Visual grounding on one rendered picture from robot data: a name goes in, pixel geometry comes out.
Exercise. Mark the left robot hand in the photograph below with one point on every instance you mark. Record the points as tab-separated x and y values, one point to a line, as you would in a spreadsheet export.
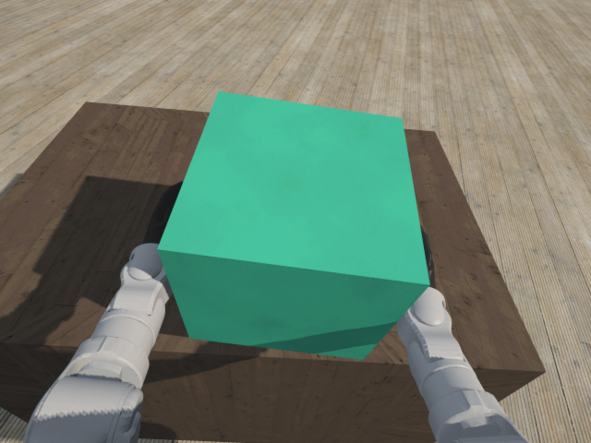
161	214

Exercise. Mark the left robot upper arm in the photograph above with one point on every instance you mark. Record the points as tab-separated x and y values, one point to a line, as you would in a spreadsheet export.
89	410

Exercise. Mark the robot left forearm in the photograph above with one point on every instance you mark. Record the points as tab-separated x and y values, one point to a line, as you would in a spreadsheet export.
119	347

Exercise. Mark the right robot hand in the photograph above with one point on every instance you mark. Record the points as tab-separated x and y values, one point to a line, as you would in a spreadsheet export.
430	263

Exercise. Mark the carton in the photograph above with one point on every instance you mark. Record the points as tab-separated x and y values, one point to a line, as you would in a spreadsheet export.
296	228

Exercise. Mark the pedestal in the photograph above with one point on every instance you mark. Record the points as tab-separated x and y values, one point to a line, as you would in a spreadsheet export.
70	223

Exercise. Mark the robot right forearm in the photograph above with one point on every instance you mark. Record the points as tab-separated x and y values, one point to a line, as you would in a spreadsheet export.
457	403

